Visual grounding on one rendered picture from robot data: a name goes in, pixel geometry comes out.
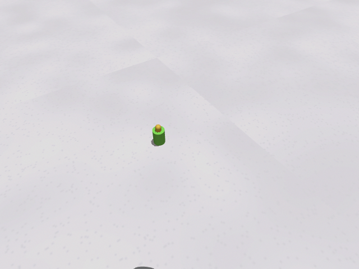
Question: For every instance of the bottle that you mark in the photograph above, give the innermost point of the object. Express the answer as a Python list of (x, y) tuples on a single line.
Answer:
[(158, 135)]

